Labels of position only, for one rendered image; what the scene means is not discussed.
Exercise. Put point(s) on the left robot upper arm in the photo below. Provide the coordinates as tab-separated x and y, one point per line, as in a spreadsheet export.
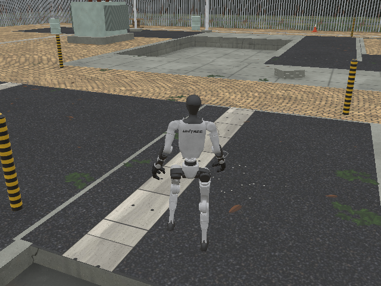
174	125

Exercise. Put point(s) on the robot right forearm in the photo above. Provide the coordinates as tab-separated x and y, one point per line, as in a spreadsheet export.
220	156

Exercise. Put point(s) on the robot right hand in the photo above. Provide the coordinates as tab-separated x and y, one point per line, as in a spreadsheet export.
223	166

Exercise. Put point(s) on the robot left forearm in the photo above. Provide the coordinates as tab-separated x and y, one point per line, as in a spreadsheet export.
161	158

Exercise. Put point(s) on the right robot thigh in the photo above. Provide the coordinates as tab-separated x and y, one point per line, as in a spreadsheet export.
204	185

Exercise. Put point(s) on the right robot upper arm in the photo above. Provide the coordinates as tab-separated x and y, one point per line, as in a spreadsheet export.
210	126

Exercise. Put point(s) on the robot left hand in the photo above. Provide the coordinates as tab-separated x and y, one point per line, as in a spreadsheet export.
155	171

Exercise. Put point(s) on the left robot foot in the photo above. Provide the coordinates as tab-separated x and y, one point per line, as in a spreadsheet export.
170	226

